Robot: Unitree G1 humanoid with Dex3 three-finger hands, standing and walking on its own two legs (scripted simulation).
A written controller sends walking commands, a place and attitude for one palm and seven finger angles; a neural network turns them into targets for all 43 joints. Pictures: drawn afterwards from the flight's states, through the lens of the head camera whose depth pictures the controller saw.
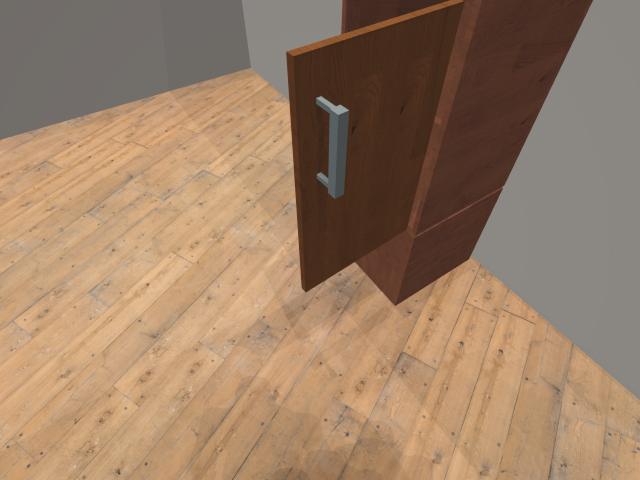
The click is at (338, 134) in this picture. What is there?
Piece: cupboard door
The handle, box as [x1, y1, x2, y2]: [316, 96, 348, 198]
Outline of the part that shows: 320,96 316,98 316,103 330,113 328,177 327,178 320,172 317,174 317,178 328,188 328,192 335,198 343,194 348,110 341,105 335,106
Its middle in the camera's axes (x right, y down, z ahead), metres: +0.01 -0.15 +0.65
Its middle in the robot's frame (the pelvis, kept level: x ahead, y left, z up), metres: +0.60 +0.02 +0.08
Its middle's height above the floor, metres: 0.86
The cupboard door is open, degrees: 93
